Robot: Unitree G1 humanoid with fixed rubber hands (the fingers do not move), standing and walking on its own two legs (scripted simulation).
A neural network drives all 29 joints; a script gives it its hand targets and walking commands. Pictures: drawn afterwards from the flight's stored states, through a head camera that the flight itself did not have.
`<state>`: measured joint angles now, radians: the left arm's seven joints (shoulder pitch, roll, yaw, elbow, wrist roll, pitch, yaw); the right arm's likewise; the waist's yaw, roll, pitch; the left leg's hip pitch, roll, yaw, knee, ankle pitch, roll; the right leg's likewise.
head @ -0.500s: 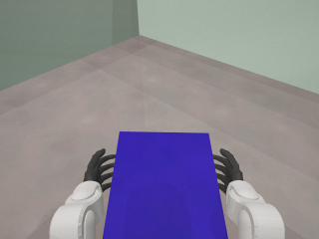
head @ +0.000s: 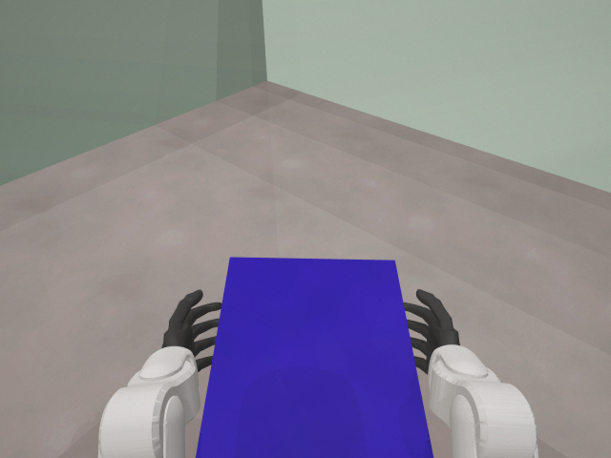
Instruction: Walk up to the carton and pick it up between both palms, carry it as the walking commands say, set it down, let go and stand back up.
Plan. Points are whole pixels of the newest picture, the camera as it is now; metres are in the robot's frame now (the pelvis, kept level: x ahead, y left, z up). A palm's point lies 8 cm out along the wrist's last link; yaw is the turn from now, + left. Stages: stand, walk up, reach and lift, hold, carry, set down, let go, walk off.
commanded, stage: carry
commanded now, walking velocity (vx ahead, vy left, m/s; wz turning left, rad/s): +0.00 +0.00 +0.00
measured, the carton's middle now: (309, 383) +0.25 +0.00 +0.02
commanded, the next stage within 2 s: hold in 1.54 s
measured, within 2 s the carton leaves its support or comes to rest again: neither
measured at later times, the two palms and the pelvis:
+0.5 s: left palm (173, 374) +0.23 +0.15 +0.10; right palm (440, 370) +0.22 -0.14 +0.09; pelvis -0.02 +0.00 +0.00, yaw +0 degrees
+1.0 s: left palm (176, 377) +0.23 +0.15 +0.08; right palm (431, 372) +0.23 -0.14 +0.08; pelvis -0.03 +0.01 +0.00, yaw +0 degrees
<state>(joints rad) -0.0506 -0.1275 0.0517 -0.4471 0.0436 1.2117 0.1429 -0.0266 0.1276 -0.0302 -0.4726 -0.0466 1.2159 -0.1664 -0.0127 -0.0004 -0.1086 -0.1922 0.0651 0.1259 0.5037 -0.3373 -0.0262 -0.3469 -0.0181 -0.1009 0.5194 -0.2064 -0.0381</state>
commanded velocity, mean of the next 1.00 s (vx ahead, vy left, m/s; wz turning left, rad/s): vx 0.00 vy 0.00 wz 0.00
